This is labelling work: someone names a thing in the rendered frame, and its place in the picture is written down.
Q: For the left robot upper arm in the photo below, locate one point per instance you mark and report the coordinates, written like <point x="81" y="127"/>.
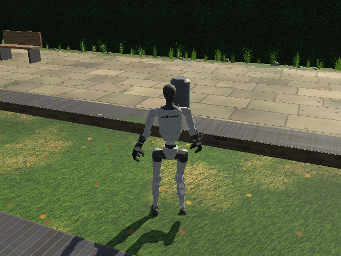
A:
<point x="149" y="122"/>

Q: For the robot head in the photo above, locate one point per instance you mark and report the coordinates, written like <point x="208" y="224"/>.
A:
<point x="169" y="92"/>

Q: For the robot right hand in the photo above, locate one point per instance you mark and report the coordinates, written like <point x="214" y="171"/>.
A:
<point x="199" y="147"/>

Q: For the right robot foot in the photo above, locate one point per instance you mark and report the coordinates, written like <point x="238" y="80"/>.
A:
<point x="183" y="212"/>

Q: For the robot left hand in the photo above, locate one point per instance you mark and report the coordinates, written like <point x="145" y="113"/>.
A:
<point x="136" y="153"/>

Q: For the right robot upper arm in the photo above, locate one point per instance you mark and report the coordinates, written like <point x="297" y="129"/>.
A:
<point x="189" y="119"/>

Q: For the left robot forearm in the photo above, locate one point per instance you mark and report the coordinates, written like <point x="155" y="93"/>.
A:
<point x="140" y="141"/>

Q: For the right robot forearm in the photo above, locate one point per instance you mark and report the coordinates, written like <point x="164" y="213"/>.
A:
<point x="196" y="138"/>

